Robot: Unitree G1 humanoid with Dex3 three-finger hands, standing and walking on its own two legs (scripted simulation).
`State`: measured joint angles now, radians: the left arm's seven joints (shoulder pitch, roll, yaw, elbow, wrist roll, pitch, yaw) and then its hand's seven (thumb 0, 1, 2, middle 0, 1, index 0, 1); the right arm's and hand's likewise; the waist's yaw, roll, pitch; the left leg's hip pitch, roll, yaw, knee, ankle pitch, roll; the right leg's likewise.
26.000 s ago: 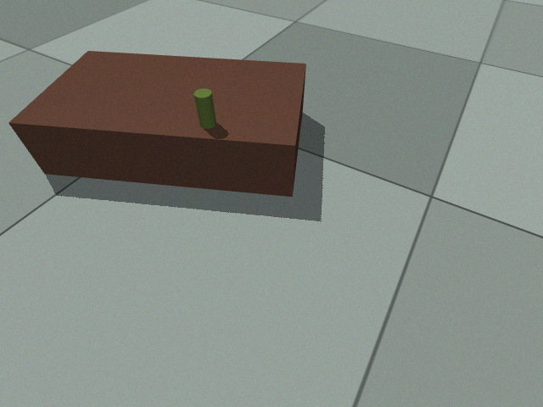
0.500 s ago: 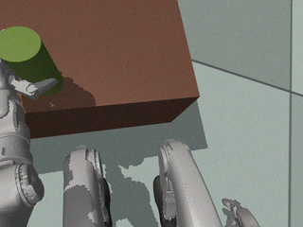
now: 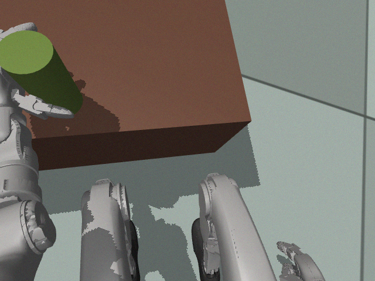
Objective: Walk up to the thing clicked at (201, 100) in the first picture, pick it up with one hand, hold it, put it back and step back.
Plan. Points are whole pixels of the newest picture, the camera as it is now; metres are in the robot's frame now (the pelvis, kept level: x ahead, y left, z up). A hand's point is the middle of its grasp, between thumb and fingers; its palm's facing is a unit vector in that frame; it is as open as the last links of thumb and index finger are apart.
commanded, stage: withdraw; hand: left
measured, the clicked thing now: (47, 80) +0.49 +0.24 -0.01
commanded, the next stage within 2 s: rise in 0.38 s
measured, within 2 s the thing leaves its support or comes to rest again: neither
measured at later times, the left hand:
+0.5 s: hand out of the picture +0.50 +0.32 +0.12, palm faces +0.24 -0.97 -0.05, open 17.4 cm
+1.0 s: hand out of the picture +0.40 +0.37 +0.19, palm faces +0.34 -0.84 -0.43, open 17.6 cm
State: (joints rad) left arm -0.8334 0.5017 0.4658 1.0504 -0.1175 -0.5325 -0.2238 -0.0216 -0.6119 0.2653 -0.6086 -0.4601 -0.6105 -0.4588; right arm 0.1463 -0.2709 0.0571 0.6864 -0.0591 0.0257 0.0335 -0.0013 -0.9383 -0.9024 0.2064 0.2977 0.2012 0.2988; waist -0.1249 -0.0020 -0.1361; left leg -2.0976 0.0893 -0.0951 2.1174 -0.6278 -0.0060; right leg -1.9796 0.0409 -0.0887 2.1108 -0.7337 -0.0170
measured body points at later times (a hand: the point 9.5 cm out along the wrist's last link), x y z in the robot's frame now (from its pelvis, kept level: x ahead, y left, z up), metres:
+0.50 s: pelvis +0.01 +0.00 +0.06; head +0.20 +0.04 +0.47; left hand +0.48 +0.37 +0.13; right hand +0.11 -0.26 -0.06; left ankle +0.09 +0.13 -0.38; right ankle +0.08 -0.11 -0.38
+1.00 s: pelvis +0.05 +0.02 +0.25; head +0.17 +0.05 +0.68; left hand +0.38 +0.41 +0.22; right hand +0.15 -0.25 +0.14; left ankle +0.09 +0.13 -0.38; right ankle +0.08 -0.11 -0.38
